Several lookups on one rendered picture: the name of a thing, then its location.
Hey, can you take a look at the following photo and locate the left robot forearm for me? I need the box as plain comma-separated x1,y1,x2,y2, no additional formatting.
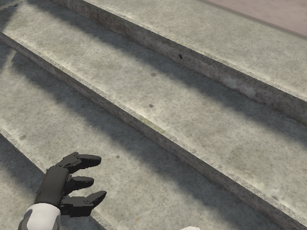
18,203,61,230

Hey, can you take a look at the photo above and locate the left robot hand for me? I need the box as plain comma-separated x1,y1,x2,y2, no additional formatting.
34,152,107,218

